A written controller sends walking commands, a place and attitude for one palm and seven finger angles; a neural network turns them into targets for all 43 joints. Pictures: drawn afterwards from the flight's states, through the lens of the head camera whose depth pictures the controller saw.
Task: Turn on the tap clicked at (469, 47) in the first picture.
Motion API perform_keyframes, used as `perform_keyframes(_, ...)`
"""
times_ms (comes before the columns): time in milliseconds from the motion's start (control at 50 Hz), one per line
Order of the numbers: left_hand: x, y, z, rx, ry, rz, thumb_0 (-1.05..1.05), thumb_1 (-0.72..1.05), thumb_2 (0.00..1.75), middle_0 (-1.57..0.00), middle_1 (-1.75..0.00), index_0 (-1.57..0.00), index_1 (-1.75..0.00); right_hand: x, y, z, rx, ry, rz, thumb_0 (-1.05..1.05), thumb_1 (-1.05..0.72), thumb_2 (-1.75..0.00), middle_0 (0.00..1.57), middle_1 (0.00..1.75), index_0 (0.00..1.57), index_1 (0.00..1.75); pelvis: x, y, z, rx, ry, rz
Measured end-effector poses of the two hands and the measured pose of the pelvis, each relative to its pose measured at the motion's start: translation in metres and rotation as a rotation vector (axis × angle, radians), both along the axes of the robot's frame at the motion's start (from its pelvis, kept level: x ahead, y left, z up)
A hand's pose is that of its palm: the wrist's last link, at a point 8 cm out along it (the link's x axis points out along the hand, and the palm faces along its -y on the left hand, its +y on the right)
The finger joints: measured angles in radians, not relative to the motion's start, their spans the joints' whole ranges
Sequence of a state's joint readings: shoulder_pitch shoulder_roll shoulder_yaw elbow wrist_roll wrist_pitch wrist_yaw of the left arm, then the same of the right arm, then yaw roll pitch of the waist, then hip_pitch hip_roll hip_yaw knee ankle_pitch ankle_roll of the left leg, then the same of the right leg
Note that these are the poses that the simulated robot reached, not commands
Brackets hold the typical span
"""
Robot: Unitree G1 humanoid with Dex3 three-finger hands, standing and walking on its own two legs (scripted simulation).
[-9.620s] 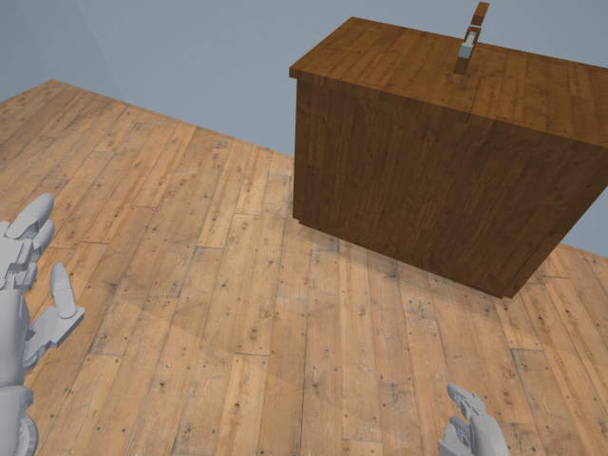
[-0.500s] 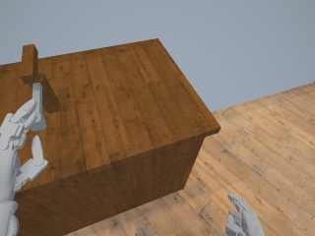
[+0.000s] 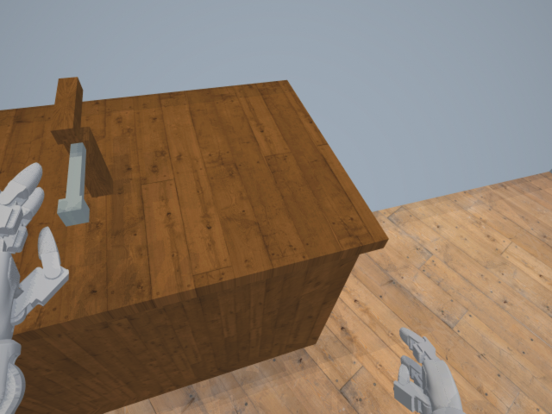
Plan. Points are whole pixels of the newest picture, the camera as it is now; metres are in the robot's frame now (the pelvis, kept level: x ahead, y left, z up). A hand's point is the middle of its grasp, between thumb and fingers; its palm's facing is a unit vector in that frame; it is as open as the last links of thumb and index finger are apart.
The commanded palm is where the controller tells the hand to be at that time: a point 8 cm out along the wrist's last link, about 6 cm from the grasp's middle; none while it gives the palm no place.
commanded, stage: come to a stop and stand still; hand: left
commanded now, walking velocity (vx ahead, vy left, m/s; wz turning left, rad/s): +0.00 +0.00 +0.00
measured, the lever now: (74, 211) +0.33 +0.31 +0.11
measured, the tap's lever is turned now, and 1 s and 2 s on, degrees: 0 0 0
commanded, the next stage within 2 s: look again from close up in 0.04 s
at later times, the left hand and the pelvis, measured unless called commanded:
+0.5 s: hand (49, 272) +0.21 +0.26 +0.16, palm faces +0.37 -0.84 -0.39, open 7.4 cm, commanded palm +0.15 +0.29 +0.17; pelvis -0.01 +0.01 +0.00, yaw +2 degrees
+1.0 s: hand (24, 306) +0.18 +0.26 +0.17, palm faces +0.59 -0.76 -0.27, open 7.4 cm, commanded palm +0.13 +0.27 +0.17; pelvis -0.03 -0.06 -0.02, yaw +5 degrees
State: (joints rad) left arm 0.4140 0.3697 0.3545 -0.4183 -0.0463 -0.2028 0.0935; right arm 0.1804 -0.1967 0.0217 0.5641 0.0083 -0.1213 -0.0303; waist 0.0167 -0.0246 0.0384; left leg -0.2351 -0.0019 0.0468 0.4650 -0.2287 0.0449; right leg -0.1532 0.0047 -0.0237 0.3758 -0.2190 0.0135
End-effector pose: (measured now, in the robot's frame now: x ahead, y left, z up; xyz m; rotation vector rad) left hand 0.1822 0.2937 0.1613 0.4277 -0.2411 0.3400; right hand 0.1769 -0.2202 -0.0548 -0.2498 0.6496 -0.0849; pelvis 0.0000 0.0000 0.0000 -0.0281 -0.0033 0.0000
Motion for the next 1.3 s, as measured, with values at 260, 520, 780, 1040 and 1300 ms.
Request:
perform_keyframes(260,-0.007,0.003,0.005,-0.006,-0.015,0.008,0.01,0.89,0.90,-0.21,-0.30,-0.21,-0.30,-0.009,0.010,-0.008,0.014,0.046,0.006,0.02,-0.91,-0.90,0.20,0.30,0.20,0.30,-0.003,0.006,0.001,-0.002,-0.005,0.006)
perform_keyframes(520,-0.002,0.010,0.024,0.135,-0.056,-0.019,0.02,0.89,0.90,-0.21,-0.30,-0.21,-0.30,-0.019,0.013,-0.012,-0.030,0.072,0.044,0.02,-0.91,-0.90,0.20,0.30,0.20,0.30,-0.009,0.007,-0.002,0.000,-0.011,0.039)
perform_keyframes(780,-0.022,-0.016,-0.024,-0.067,0.212,0.020,0.01,0.90,0.90,-0.20,-0.30,-0.20,-0.30,-0.008,-0.012,-0.019,0.038,-0.009,0.078,0.02,-0.90,-0.90,0.20,0.30,0.20,0.30,-0.024,-0.016,-0.012,0.030,-0.019,0.023)
perform_keyframes(1040,-0.044,-0.008,0.007,-0.089,0.005,0.223,0.01,0.89,0.90,-0.20,-0.30,-0.21,-0.30,-0.001,-0.039,-0.046,0.021,0.020,0.123,0.02,-0.91,-0.90,0.20,0.30,0.20,0.30,-0.032,-0.059,-0.023,0.012,-0.031,0.090)
perform_keyframes(1300,-0.010,-0.042,0.009,-0.096,0.012,0.111,0.02,0.89,0.89,-0.21,-0.30,-0.21,-0.30,0.017,-0.060,-0.046,0.046,0.010,0.017,0.02,-0.91,-0.90,0.20,0.30,0.20,0.30,0.014,-0.060,-0.022,0.037,0.047,0.043)
